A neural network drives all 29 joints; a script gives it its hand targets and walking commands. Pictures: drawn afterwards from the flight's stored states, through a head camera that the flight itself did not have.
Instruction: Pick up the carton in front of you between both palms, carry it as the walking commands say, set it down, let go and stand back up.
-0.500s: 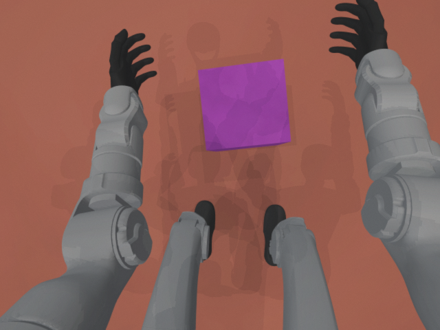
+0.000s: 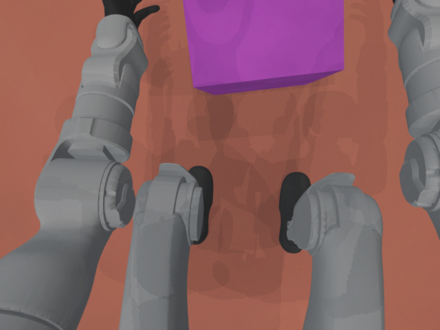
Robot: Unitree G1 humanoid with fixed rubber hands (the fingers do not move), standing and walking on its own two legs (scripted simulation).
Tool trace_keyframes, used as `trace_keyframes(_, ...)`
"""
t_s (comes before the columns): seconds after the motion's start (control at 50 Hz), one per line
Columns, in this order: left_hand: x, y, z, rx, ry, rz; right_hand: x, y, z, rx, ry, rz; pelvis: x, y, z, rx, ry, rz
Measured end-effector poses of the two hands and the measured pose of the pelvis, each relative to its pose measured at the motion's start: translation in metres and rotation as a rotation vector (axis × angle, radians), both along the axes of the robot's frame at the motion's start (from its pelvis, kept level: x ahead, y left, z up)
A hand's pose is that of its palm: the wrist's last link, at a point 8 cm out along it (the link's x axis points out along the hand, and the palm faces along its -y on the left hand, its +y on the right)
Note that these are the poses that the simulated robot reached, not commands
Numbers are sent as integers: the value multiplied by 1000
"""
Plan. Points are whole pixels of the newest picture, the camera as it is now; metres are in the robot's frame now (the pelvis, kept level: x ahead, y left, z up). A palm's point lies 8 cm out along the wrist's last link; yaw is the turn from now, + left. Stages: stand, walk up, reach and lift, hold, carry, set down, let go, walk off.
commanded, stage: reach and lift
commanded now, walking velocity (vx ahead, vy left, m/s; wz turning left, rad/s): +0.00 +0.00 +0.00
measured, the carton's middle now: (257, 27) +0.55 -0.01 -0.29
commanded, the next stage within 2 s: none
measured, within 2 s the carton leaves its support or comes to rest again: leaves its support in 1.00 s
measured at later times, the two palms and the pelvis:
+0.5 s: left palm (149, 22) +0.54 +0.16 -0.21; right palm out of the picture +0.57 -0.19 -0.21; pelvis +0.01 +0.00 -0.04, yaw +0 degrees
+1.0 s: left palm (157, 12) +0.55 +0.14 -0.20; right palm out of the picture +0.57 -0.16 -0.21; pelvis +0.00 +0.00 -0.05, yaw +0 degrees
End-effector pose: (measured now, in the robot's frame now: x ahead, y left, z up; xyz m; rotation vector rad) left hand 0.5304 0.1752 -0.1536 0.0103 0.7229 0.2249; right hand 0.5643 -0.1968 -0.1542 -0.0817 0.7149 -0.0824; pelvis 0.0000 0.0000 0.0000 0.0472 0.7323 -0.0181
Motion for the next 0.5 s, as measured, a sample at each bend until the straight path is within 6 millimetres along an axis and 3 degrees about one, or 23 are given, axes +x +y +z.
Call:
trace_keyframes(0.16,0,-2,-53,1,40,-12,-1,3,-54,5,31,-1,-4,0,-29,0,-58,2)
trace_keyframes(0.24,3,-2,-70,5,33,-16,1,3,-72,5,16,0,-2,-1,-39,-1,-95,4)
trace_keyframes(0.38,16,-10,-63,-2,2,-23,10,5,-67,6,-15,16,5,-2,-45,2,-110,6)
trace_keyframes(0.5,10,-17,-58,-11,21,-27,8,10,-57,12,5,25,8,-2,-42,4,-81,4)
